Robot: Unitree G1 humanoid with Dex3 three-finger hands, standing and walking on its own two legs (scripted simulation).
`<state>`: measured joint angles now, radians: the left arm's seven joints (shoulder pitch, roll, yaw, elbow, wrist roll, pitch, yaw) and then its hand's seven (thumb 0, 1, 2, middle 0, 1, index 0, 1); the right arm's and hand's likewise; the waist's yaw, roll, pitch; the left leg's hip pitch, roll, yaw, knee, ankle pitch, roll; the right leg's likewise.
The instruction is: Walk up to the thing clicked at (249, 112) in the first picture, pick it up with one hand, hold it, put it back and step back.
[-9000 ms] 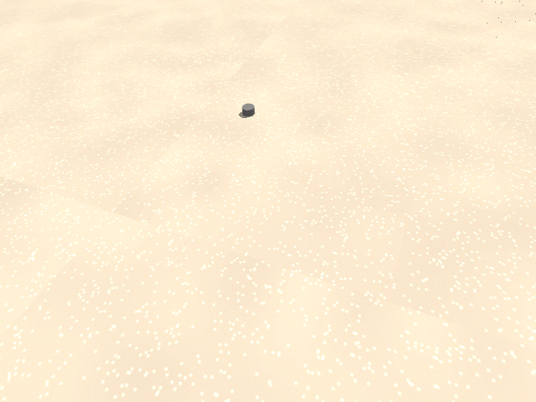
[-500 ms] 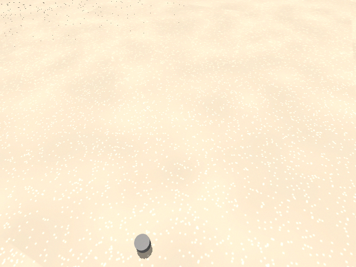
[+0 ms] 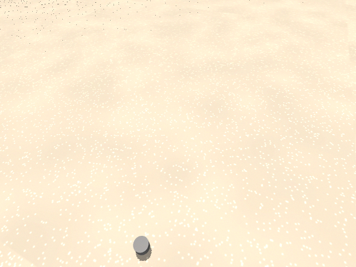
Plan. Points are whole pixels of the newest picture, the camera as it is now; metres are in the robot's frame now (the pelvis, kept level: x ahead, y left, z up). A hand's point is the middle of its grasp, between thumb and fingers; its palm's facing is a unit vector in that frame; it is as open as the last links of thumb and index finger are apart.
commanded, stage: stand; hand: left
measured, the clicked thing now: (141, 245) +0.38 +0.25 -0.76
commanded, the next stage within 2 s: walk up in 0.64 s
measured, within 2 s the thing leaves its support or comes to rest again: neither
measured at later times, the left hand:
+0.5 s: hand out of the picture +0.07 +0.25 -0.16, palm faces -0.02 -0.94 -0.34, open 7.4 cm
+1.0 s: hand out of the picture +0.07 +0.26 -0.16, palm faces +0.02 -0.94 -0.35, open 7.4 cm
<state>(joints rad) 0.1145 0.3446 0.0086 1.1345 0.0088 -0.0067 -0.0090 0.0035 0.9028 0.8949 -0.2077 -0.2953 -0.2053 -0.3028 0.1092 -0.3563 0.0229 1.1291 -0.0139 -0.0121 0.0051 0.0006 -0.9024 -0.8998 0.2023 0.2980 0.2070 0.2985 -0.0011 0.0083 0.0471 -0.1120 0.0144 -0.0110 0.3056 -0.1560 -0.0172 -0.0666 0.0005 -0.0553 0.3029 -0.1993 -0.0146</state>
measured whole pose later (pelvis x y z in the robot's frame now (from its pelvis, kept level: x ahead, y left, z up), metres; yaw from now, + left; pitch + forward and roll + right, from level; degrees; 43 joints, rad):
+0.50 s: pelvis +0.00 +0.00 +0.00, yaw +0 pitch -2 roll +0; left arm 0.12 0.35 0.00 1.13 0.01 -0.01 -0.01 0.00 0.90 0.89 -0.21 -0.30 -0.21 -0.30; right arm 0.11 -0.35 0.02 1.13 -0.01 -0.01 0.01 0.00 -0.90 -0.90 0.20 0.30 0.21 0.30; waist 0.00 0.01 0.05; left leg -0.12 0.01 -0.01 0.31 -0.16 -0.02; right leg -0.07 0.00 -0.05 0.30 -0.20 -0.01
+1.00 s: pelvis -0.02 +0.01 +0.00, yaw +1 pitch -3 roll +0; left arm 0.07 0.36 0.04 1.10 0.01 0.02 -0.01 0.00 0.90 0.89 -0.21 -0.30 -0.21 -0.30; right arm 0.08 -0.36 -0.02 1.10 -0.01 0.01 0.02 0.00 -0.90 -0.90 0.20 0.30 0.21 0.30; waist 0.00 0.00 0.09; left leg -0.17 0.00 -0.02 0.37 -0.16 -0.01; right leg -0.13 -0.01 -0.07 0.38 -0.21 -0.01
